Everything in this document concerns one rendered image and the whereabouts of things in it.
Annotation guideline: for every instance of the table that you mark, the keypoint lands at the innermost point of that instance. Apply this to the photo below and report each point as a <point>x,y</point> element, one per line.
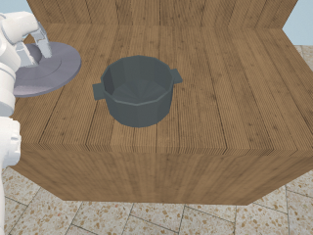
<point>240,124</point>

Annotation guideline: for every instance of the pot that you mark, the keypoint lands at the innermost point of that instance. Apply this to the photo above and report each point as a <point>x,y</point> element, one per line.
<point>138,90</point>

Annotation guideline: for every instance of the robot left hand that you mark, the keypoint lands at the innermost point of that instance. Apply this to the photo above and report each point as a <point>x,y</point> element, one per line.
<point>29,24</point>

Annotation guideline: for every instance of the lid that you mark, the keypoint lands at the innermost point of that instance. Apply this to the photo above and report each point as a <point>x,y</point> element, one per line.
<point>50,74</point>

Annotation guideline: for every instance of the knob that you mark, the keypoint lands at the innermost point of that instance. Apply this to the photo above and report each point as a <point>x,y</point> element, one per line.
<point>34,51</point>

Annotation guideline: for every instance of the left robot upper arm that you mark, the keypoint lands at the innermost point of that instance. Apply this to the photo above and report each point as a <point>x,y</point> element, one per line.
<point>10,153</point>

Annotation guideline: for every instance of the robot left forearm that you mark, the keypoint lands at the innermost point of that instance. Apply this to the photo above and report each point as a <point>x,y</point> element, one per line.
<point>10,61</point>

